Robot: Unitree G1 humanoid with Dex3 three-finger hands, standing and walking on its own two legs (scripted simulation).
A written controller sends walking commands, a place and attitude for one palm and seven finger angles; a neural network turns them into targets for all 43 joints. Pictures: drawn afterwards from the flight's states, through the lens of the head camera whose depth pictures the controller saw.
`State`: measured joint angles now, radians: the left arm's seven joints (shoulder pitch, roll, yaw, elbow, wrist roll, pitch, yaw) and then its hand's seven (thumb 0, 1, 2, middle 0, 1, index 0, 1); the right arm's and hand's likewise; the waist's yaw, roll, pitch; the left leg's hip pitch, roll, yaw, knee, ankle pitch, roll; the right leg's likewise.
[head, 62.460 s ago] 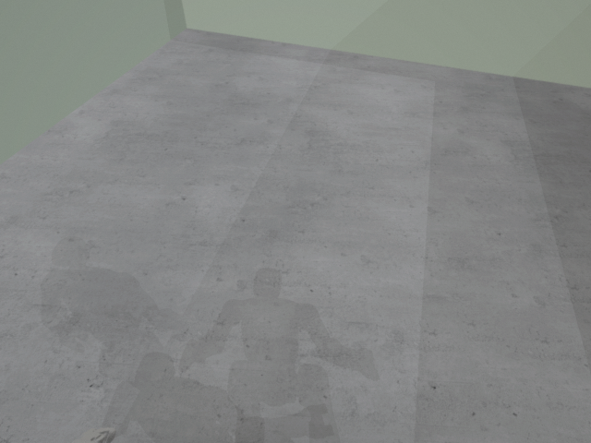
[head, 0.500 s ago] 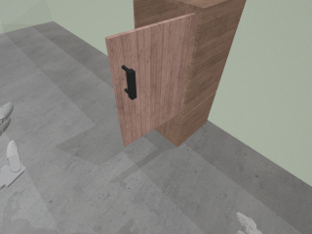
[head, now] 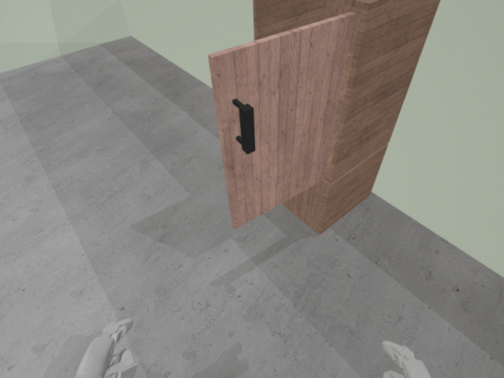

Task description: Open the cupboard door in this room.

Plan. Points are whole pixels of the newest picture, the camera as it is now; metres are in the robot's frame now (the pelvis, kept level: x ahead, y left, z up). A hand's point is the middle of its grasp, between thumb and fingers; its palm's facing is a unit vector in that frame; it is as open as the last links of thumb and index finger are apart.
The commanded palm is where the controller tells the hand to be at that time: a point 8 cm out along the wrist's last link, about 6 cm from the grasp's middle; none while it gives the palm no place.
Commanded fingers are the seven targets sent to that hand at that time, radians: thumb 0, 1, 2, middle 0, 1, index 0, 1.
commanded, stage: let the arm hang, fingers relaxed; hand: left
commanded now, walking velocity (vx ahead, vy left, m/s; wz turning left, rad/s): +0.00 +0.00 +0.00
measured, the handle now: (242, 126) +0.66 +0.05 +0.05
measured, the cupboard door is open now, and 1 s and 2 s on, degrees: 85 85 85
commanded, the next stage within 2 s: look to check the result in 0.90 s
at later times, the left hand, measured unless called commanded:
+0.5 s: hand out of the picture -0.07 +0.19 -0.16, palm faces +0.04 -0.97 -0.23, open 7.4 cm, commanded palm none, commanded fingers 0.00 0.90 0.90 -0.20 -0.30 -0.20 -0.30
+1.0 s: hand out of the picture +0.01 +0.19 -0.16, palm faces +0.03 -0.97 -0.22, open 7.4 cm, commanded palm none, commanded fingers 0.00 0.90 0.90 -0.20 -0.30 -0.20 -0.30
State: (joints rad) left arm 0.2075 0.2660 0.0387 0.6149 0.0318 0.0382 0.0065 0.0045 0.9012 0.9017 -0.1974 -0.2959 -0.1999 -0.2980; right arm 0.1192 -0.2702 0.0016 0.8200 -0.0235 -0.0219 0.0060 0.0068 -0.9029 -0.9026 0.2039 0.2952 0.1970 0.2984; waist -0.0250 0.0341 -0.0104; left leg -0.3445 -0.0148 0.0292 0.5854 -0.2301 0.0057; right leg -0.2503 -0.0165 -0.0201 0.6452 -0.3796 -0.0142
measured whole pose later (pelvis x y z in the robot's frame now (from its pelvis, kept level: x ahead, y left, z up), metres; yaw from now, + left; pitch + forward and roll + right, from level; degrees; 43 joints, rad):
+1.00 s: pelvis +0.00 +0.00 +0.02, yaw +1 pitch -2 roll +0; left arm 0.24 0.17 0.02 1.13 0.01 -0.01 0.02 0.00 0.91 0.90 -0.20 -0.30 -0.20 -0.30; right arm 0.24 -0.16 -0.02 1.14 -0.02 0.01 -0.02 0.00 -0.91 -0.90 0.20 0.29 0.19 0.30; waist -0.02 0.02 0.06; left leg -0.25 0.00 0.00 0.41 -0.14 0.01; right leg -0.13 0.01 -0.04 0.43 -0.27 -0.02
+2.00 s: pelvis +0.02 -0.01 +0.02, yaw +0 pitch -2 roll +0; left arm 0.13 0.30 0.02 1.13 0.01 -0.02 0.01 0.00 0.90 0.90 -0.20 -0.30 -0.20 -0.30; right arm 0.11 -0.31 -0.01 1.14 -0.02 0.00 -0.01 0.00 -0.90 -0.90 0.20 0.30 0.20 0.30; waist -0.01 0.02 0.06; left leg -0.17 0.01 0.01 0.32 -0.13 -0.01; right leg -0.04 0.02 -0.03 0.31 -0.24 -0.03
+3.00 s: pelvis +0.03 +0.00 +0.02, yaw -1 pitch -1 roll +0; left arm 0.14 0.29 0.01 1.14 0.01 -0.02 0.01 0.00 0.90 0.90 -0.20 -0.30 -0.20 -0.30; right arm 0.12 -0.29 -0.01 1.15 -0.01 0.00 -0.01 0.00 -0.90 -0.90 0.20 0.30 0.20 0.30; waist -0.01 0.00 0.06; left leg -0.15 0.01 0.03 0.31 -0.14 0.00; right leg -0.03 0.01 -0.02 0.29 -0.24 -0.02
